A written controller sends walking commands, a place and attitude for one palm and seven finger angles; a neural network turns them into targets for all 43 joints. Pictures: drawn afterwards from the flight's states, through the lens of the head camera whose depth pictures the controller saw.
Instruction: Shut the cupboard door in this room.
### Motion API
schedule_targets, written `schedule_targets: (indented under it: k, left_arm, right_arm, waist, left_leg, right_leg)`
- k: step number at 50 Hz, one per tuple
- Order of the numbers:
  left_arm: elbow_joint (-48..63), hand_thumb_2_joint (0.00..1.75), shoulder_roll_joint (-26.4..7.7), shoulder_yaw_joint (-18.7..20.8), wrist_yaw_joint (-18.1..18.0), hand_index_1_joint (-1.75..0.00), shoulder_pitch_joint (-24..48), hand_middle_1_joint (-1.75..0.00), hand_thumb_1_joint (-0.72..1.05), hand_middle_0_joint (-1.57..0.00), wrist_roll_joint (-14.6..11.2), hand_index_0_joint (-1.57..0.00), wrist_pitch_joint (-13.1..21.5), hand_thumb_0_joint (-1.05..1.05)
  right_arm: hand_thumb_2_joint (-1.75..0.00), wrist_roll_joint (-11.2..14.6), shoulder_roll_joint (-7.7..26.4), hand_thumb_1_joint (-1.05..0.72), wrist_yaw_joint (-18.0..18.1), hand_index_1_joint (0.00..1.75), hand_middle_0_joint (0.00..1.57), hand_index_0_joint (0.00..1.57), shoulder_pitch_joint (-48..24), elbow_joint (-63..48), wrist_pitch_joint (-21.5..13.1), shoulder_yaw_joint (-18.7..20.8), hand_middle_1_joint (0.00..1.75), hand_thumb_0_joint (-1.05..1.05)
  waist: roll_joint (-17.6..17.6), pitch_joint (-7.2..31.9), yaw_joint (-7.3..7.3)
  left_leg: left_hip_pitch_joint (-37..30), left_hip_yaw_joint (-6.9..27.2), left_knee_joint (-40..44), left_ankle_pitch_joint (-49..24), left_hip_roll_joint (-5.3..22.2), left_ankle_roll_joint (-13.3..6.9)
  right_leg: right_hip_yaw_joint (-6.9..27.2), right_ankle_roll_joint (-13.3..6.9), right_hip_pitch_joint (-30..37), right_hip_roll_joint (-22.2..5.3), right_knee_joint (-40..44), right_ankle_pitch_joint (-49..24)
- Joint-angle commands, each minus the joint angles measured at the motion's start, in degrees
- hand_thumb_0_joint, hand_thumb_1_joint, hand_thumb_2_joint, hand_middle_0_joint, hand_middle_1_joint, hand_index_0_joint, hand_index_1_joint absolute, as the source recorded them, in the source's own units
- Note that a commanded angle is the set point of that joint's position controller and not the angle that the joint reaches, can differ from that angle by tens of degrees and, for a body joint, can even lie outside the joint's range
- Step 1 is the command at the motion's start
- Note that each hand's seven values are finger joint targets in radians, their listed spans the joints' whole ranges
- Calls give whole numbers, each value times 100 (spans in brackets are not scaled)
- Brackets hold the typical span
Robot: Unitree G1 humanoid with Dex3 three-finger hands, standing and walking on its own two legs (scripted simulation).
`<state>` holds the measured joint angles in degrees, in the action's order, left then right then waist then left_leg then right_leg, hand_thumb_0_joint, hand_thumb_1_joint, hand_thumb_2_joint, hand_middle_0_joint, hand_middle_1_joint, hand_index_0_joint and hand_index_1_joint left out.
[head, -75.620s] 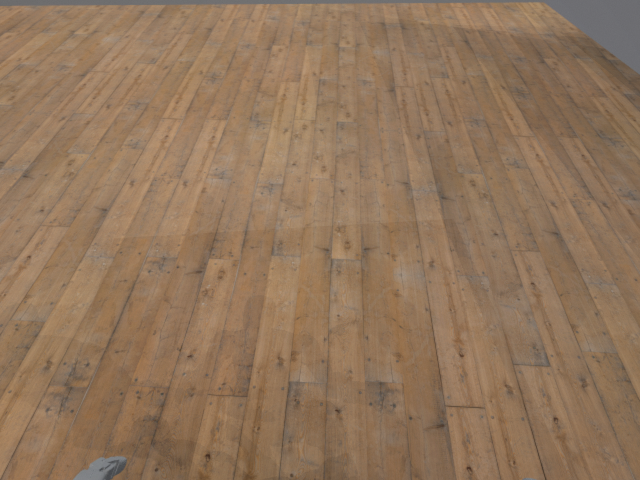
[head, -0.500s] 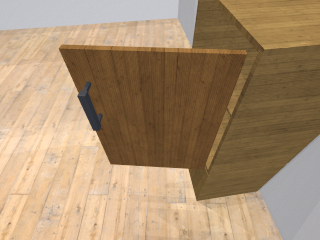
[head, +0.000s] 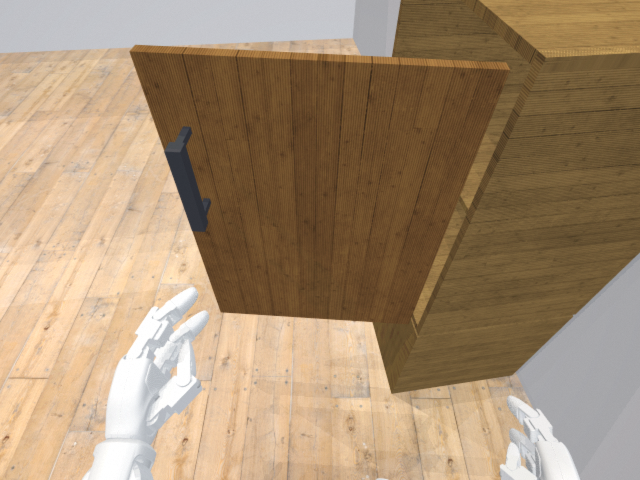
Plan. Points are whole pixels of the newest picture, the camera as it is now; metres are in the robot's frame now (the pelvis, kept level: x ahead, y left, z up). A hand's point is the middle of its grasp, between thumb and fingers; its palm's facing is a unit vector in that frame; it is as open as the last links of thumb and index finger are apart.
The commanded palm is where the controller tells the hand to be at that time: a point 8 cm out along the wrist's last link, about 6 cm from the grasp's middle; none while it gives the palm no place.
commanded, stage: raise the hand and make a fist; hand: left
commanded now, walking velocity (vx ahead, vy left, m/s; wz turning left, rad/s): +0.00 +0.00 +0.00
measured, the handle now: (192, 181) +0.49 +0.20 +0.11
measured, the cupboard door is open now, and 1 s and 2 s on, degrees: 78 78 78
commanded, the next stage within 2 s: bring the fist close to the handle in 1.64 s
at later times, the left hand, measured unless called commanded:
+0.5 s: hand (164, 417) +0.19 +0.18 +0.03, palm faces -0.07 -1.00 -0.02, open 4.4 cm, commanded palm +0.16 +0.23 +0.04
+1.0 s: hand (131, 377) +0.22 +0.20 +0.08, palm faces -0.02 -1.00 -0.06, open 3.1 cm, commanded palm +0.19 +0.25 +0.09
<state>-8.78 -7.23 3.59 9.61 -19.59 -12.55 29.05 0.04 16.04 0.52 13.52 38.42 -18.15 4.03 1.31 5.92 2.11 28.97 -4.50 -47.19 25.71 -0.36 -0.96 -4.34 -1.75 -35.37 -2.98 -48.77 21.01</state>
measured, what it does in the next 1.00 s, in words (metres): stands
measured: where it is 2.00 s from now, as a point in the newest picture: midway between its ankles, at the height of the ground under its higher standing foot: outside the picture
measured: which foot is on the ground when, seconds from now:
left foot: down 0.00-1.00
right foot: down 0.00-1.00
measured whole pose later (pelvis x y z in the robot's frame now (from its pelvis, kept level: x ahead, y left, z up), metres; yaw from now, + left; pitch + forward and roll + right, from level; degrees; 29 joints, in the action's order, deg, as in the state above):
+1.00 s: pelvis +0.01 +0.02 +0.00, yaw +2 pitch +8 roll -2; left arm 11.6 -14.7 7.5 14.9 -23.4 -15.3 12.7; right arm 1.8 13.3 2.7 14.1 26.9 -12.9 -2.7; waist -1.9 4.8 -1.7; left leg 30.2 -1.3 -51.0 28.4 0.1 -2.0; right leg -7.1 -0.6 -33.3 -2.4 -47.9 22.0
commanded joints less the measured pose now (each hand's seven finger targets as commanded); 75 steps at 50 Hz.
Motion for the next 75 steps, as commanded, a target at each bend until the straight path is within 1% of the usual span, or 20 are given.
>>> schedule_targets:
  k: [1, 3, 5, 8, 9, 12, 14, 18, 20, 24, 28, 33, 40, 47, 53, 59, 62, 65, 73, 75]
  left_arm:
    - [531, 90, -739, 501, 873, -58, -1673, -58, 90, -46, -48, -46, 769, 0]
    - [1322, 90, -833, 459, 742, -62, -1025, -62, 90, -49, -143, -49, 349, 0]
    - [2272, 90, -957, 435, 431, -66, -203, -66, 90, -53, -121, -53, 237, 0]
    - [3530, 90, -923, 186, 124, -72, 262, -72, 90, -58, -74, -58, 455, 0]
    - [3832, 90, -937, 33, 134, -74, 671, -74, 90, -60, -71, -60, 531, 0]
    - [3330, 90, -784, -291, 338, -80, 477, -80, 90, -66, -51, -66, 351, 0]
    - [2694, 90, -906, -197, 527, -84, 184, -84, 90, -69, -43, -69, -122, 0]
    - [2700, 90, -1215, 303, 613, -92, -208, -92, 90, -77, -132, -77, -1105, 0]
    - [2875, 90, -1308, 681, 491, -96, -331, -96, 90, -81, -263, -81, -1329, 0]
    - [3051, 90, -1180, 807, 223, -104, -501, -104, 90, -88, -386, -88, -1124, 0]
    - [3035, 90, -990, 451, 260, -112, -605, -112, 90, -95, -300, -95, -782, 0]
    - [3188, 90, -1117, 469, 378, -122, -542, -122, 90, -104, -268, -104, -775, 0]
    - [3428, 90, -1281, 763, 291, -136, -441, -136, 90, -117, -319, -117, -943, 0]
    - [3231, 90, -1313, 801, 512, -150, -85, -150, 90, -130, -381, -130, -1315, 0]
    - [3224, 90, -1450, 971, 660, -150, 430, -150, 90, -130, -484, -130, -1472, 0]
    - [2869, 90, -1692, 1300, 805, -150, 757, -150, 90, -130, -631, -130, -1611, 0]
    - [2879, 90, -1688, 1315, 870, -150, 990, -150, 90, -130, -684, -130, -1676, 0]
    - [2527, 90, -1515, 1212, 941, -150, 713, -150, 90, -130, -700, -130, -1751, 0]
    - [2801, 90, -1665, 1346, 786, -150, 871, -150, 90, -130, -630, -130, -1564, 0]
    - [2767, 90, -1619, 1304, 736, -150, 859, -150, 90, -130, -612, -130, -1511, 0]
  right_arm:
    - [-90, 58, 533, -90, -222, 30, 20, 20, -698, -1660, 38, 190, 30, 0]
    - [-90, 112, 541, -90, -137, 30, 20, 20, -753, -2076, 220, 119, 30, 0]
    - [-90, 104, 508, -90, -39, 30, 20, 20, -590, -2245, 299, 78, 30, 0]
    - [-90, 59, 462, -90, 64, 30, 20, 20, -243, -2261, 276, -16, 30, 0]
    - [-90, 41, 481, -90, 109, 30, 20, 20, -200, -2206, 256, -68, 30, 0]
    - [-90, 81, 549, -90, 185, 30, 20, 20, -128, -2024, 189, -157, 30, 0]
    - [-90, 142, 579, -90, 242, 30, 20, 20, -144, -1969, 216, -213, 30, 0]
    - [-90, 233, 493, -90, 301, 30, 20, 20, -209, -2147, 297, -244, 30, 0]
    - [-90, 211, 409, -90, 319, 30, 20, 20, -283, -2184, 334, -287, 30, 0]
    - [-90, 135, 325, -90, 319, 30, 20, 20, -312, -2090, 271, -301, 30, 0]
    - [-90, 107, 412, -90, 241, 30, 20, 20, -109, -1990, 151, -261, 30, 0]
    - [-90, 149, 514, -90, 253, 30, 20, 20, -11, -2004, 103, -213, 30, 0]
    - [-90, 171, 471, -90, 260, 30, 20, 20, 77, -1963, 194, -226, 30, 0]
    - [-90, 206, 487, -90, 270, 30, 20, 20, 46, -1951, 263, -309, 30, 0]
    - [-90, 217, 486, -90, 306, 30, 20, 20, -67, -1868, 223, -392, 30, 0]
    - [-90, 231, 521, -90, 366, 30, 20, 20, -188, -1715, 146, -428, 30, 0]
    - [-90, 249, 510, -90, 385, 30, 20, 20, -230, -1668, 87, -441, 30, 0]
    - [-90, 256, 515, -90, 377, 30, 20, 20, -235, -1641, 45, -425, 30, 0]
    - [-90, 227, 524, -90, 363, 30, 20, 20, -253, -1639, -30, -382, 30, 0]
    - [-90, 220, 523, -90, 364, 30, 20, 20, -257, -1613, -40, -385, 30, 0]
  waist:
    - [76, 439, -718]
    - [-314, 529, -640]
    - [-464, 749, -429]
    - [-727, 1238, -131]
    - [-647, 1275, 26]
    - [-482, 909, 202]
    - [-337, 636, 155]
    - [-177, 1096, -193]
    - [-184, 1280, -384]
    - [-37, 1085, -442]
    - [-180, 822, -271]
    - [-349, 811, -246]
    - [-562, 1015, -333]
    - [-440, 755, -282]
    - [-496, 730, -292]
    - [-210, 661, -351]
    - [-347, 661, -372]
    - [-89, 456, -377]
    - [-327, 489, -430]
    - [-184, 434, -406]
  left_leg:
    - [1546, 180, -403, -807, -289, 94]
    - [1625, 224, -360, -399, -275, 43]
    - [1654, 391, -482, -16, -184, -17]
    - [1298, 561, -785, -347, -87, -71]
    - [1279, 618, -883, -396, -54, -103]
    - [1428, 750, -880, -31, 9, -93]
    - [1643, 775, -759, 224, 10, -86]
    - [1520, 727, -389, 103, -42, -57]
    - [1370, 722, -223, -292, -61, -28]
    - [1178, 736, -68, -854, -25, 10]
    - [993, 733, 26, -923, 6, 38]
    - [705, 761, 166, -1038, 21, 57]
    - [163, 740, 298, -2184, 65, 132]
    - [-90, 726, 525, -2197, 70, 143]
    - [-319, 713, 736, -2052, 47, 119]
    - [-339, 660, 913, -1859, 16, 45]
    - [-448, 636, 1035, -1868, -11, 42]
    - [-370, 594, 1069, -1793, -21, 26]
    - [-406, 540, 1148, -1520, -50, 23]
    - [-347, 546, 1143, -1433, -39, 13]
  right_leg:
    - [608, -124, 399, -27, -145, -282]
    - [529, -113, 88, 56, -210, 361]
    - [566, -61, -273, 113, -226, 967]
    - [456, -38, -432, 213, -366, 383]
    - [448, -27, -494, 245, -420, 276]
    - [351, 12, -741, 282, -310, 608]
    - [396, 13, -628, 286, -92, 959]
    - [415, 55, 132, 200, 193, 1032]
    - [317, 29, 528, 200, 172, 646]
    - [117, 10, 679, 263, 80, -125]
    - [19, 16, 423, 255, 58, -290]
    - [-14, 3, 447, 257, 125, -382]
    - [-61, 7, 940, 289, 169, -1393]
    - [-58, 21, 1159, 307, 475, -1586]
    - [-46, 26, 1394, 293, 710, -1609]
    - [84, 31, 1805, 238, 1036, -1579]
    - [105, 41, 1921, 212, 1146, -1619]
    - [163, 59, 1941, 181, 1267, -1543]
    - [257, 57, 1926, 162, 1369, -1097]
    - [307, 63, 1937, 145, 1414, -940]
